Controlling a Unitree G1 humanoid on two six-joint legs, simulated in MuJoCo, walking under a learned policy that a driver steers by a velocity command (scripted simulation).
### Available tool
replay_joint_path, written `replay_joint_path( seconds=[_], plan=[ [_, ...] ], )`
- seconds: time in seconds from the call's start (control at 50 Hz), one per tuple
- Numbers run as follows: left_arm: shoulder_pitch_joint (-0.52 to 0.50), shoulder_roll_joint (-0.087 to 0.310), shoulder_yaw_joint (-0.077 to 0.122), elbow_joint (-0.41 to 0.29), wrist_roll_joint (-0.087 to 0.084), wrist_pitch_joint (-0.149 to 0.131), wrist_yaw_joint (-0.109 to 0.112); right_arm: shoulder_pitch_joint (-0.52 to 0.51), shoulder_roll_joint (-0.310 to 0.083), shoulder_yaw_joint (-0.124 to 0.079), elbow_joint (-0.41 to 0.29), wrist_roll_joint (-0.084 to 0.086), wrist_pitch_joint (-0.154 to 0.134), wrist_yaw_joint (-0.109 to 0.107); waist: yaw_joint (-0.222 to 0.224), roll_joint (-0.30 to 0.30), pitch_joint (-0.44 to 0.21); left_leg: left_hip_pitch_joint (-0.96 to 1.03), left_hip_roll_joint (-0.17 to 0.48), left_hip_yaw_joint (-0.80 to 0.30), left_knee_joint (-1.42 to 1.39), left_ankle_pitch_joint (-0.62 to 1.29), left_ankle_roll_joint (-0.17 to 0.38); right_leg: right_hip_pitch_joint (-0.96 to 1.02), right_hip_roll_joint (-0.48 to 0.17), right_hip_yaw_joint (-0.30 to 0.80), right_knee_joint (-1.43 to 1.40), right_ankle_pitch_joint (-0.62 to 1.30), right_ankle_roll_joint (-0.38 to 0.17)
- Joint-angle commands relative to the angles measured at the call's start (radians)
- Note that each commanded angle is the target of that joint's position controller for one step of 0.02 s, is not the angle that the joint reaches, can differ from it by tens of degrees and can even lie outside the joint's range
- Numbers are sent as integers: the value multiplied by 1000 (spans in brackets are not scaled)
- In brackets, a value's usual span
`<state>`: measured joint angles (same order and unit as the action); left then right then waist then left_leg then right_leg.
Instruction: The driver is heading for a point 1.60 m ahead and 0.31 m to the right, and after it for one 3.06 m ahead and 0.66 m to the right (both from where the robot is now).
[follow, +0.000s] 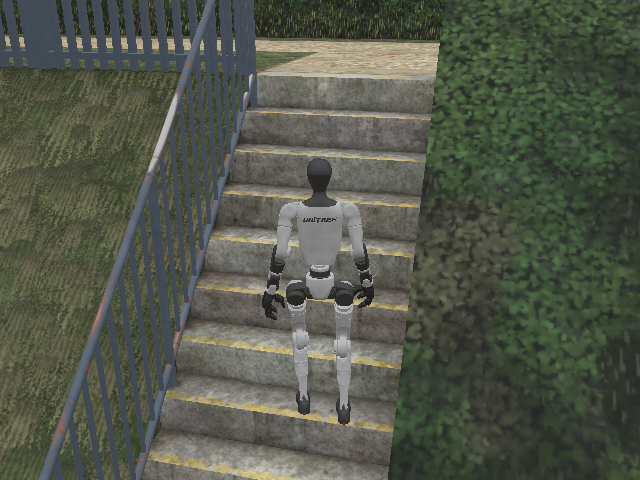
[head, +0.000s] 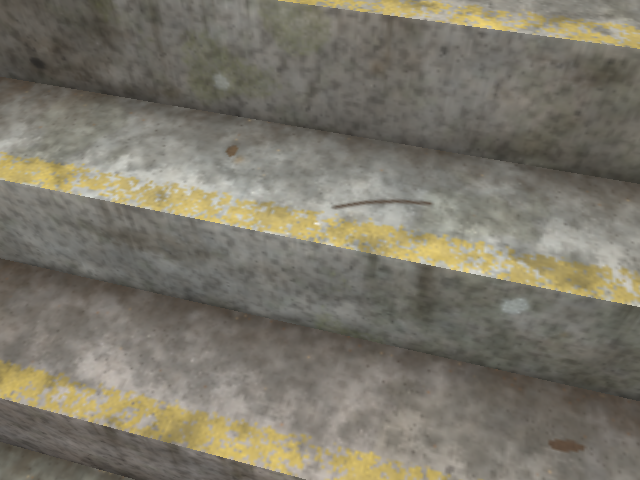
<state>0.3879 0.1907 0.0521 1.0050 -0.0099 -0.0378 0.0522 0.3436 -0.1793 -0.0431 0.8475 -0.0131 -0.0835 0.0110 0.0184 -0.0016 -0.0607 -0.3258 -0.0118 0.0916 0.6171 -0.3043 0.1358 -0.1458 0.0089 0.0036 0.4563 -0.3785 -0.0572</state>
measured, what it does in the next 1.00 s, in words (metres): climbs: right foot 0.21 m higher, then left foot 0.21 m higher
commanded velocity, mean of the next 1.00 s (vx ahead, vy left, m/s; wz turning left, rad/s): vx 0.47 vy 0.00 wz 0.00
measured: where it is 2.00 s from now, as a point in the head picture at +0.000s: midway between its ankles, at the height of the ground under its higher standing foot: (232, 8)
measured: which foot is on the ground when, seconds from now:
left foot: down 0.00-0.40, up 0.42-0.94, down 0.96-1.00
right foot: down 0.00-0.04, up 0.06-0.36, down 0.38-0.98, up 1.00-1.00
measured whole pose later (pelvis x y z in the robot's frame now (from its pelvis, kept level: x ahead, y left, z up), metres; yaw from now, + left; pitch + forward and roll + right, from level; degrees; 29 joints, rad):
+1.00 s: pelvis +0.32 +0.09 +0.25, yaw +1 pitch +5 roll +4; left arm 0.53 0.11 0.04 1.04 -0.03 -0.15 0.01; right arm -0.09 -0.07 0.03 0.54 -0.01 0.01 0.01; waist 0.10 -0.06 0.02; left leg -1.07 0.07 0.21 1.45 -0.49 0.13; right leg 0.04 -0.19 -0.05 0.23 -0.12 -0.05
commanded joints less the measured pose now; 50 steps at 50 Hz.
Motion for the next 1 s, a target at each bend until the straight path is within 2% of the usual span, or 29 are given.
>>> replay_joint_path(
  seconds=[0.02, 0.04, 0.06, 0.08, 0.1, 0.14, 0.2, 0.22, 0.26, 0.3, 0.32, 0.34, 0.36, 0.38, 0.4, 0.42, 0.44, 0.48, 0.5, 0.54, 0.58, 0.68, 0.78, 0.86, 0.9, 0.92, 0.96, 0.98, 1.0],
  plan=[
    [-127, 105, 3, -56, -25, -43, -5, 214, -68, -16, -12, 3, -18, -17, -202, 76, 20, 258, 3, -73, -239, 306, 25, -102, -109, 32, 235, 1057, -173],
    [-113, 99, 5, -68, -35, -64, -23, 362, -150, -34, 37, 5, -1, -46, -231, 159, -67, 552, 129, -225, -304, 555, 54, -337, -62, 0, 471, 730, -113],
    [-69, 53, 2, -76, -31, -78, -48, 407, -210, -48, 64, -2, 30, -61, -211, 327, -155, 760, 316, -448, -311, 849, 182, -586, 68, -59, 849, 5, -47],
    [-148, 80, 20, -100, -30, -72, -38, 343, -193, -41, 52, -48, 31, -69, -206, 181, -116, 688, 379, -488, -293, 934, 300, -739, 92, 1, 1354, -85, -27],
    [-248, 19, 13, -184, -18, -66, -18, 279, -203, -39, 62, -64, 22, -64, -166, 99, -39, 650, 383, -434, -302, 842, 305, -943, 93, 69, 1725, -144, -38],
    [-506, -68, -41, -399, 5, -62, 12, 211, -144, -18, 122, -81, 2, -28, -130, 36, 104, 576, 387, -302, -349, 529, 170, -1295, 76, 106, 2053, -280, -94],
    [-560, -89, -95, -533, 21, -43, -10, 133, -50, 32, 165, -27, -29, -11, -24, 15, 172, 250, 299, -125, -510, 193, 42, -1244, 41, 29, 1930, -335, -124],
    [-636, -68, -96, -517, 73, -40, -26, 356, 6, 41, 242, -23, -17, -47, -143, -47, 112, 618, 244, -229, -362, 706, 84, -1427, 67, -37, 1966, -362, -110],
    [-620, -69, -107, -568, 74, -24, -53, 378, -101, 15, 238, -32, -18, -79, -109, 38, 0, 739, 282, -202, -385, 943, 69, -1410, -19, -88, 1736, -437, -82],
    [-687, -106, -137, -608, 89, 0, -73, 332, -86, 15, 242, 6, -19, -92, -88, 38, -32, 533, 230, -144, -542, 966, 66, -1072, -49, -181, 1394, -311, -57],
    [-643, -126, -168, -598, 44, 9, -63, 164, -88, 24, 189, 49, -17, -96, -5, 35, -50, 176, 188, -62, -597, 1371, 81, -559, 22, -192, 929, -410, -74],
    [-586, -99, -157, -550, -15, 30, -36, 222, -102, 27, 193, 67, -21, -94, -15, 93, -158, 93, 193, -114, -505, 1829, 103, -290, 124, -210, 906, -302, -67],
    [-351, -51, -130, -477, -29, 47, -14, 168, -261, -16, 156, 47, -56, -74, 90, 268, -259, 216, 272, -136, -315, 2360, 123, -210, 145, -194, 830, -285, -55],
    [-335, 10, -91, -412, -29, 30, -18, 289, -234, -24, 163, 64, -71, -48, 21, 169, -417, 96, 234, -204, -95, 2328, 46, 81, 108, -95, 788, -213, -110],
    [0, 78, -51, -344, 11, 50, 6, 196, -361, -60, 127, 74, -102, -10, 203, 141, -590, 35, 222, -197, 141, 1929, 58, 258, 44, 168, 622, -234, -134],
    [93, 189, -14, -260, 52, 68, 24, 59, -278, -57, 57, 46, -115, 34, 224, -236, -585, -176, 16, -187, 528, 998, 44, 285, -131, 563, 224, -396, -224],
    [-42, 251, 27, -241, 64, 79, 27, -52, -166, -54, 30, -33, -106, 36, 193, -305, -519, -350, -180, -341, 1159, 360, -19, 130, -250, 872, -19, -541, -269],
    [-285, 173, 24, -174, 34, 46, 19, -244, 51, 1, -147, -66, -54, 14, 30, 21, -38, -722, -152, -339, 1542, 334, -6, -223, -240, 629, 74, -498, -199],
    [-289, 83, 3, -104, 39, 24, 11, -171, 101, 23, -164, -55, -37, 5, -62, 58, 118, -798, -135, -326, 1539, 272, -1, -347, -210, 495, 45, -415, -144],
    [-269, -64, -32, -45, 52, -19, -22, 29, 110, 41, -122, -37, -7, -5, -163, 57, 176, -809, -123, -313, 1518, 183, -11, -421, -159, 306, -2, -237, -99],
    [-218, -94, -45, -11, 31, -49, -43, 5, 114, 52, -132, -12, 19, -16, -170, 25, 199, -854, -99, -290, 1440, 202, -30, -449, -146, 174, -25, -125, -94],
    [-61, 51, -17, 4, -1, -116, -34, -165, 79, 44, -200, 5, 59, -52, -111, -77, 172, -1013, -27, -147, 1619, 218, -56, -349, -234, 243, -186, -210, -190],
    [149, 52, -3, 11, 24, -129, -6, -479, 88, 64, -348, -5, 48, -30, 25, -57, 197, -1374, 127, -109, 1609, 19, -35, 110, -319, 312, -315, -257, -198],
    [241, 43, 8, 26, 33, -106, 28, -632, 120, 85, -484, -27, 73, 7, 98, -97, 148, -1274, 193, -34, 1350, -71, -34, 234, -298, 199, -481, 1, -195],
    [285, 37, 11, 41, -7, -90, 37, -680, 170, 119, -522, -9, 92, 26, 145, -130, 114, -850, 169, 60, 938, -232, 22, 123, -270, 83, -634, 360, -206],
    [170, 42, 3, 1, -5, -81, 32, -489, 178, 111, -437, 14, 100, 30, 48, -102, 23, -488, 96, 172, 776, -236, 43, -10, -232, -56, -581, 668, -210],
    [193, 219, 34, -32, -10, -128, -19, -144, 71, 42, -321, 31, 98, 6, -99, -213, -252, 5, -83, 187, 646, -248, 45, 68, -305, -60, -134, 1842, -174],
    [135, 268, 53, -54, -49, -163, -67, 8, -33, 6, -275, 7, 96, -18, -203, -272, -373, 180, -37, -15, 578, -178, 71, 2, -281, -45, 112, 1810, -124],
    [84, 199, 43, -113, -62, -184, -105, 92, -124, -31, -235, -28, 85, -42, -231, -39, -404, 344, 177, -484, 307, -432, 148, -327, -145, 2, 467, 1521, -72]
  ],
)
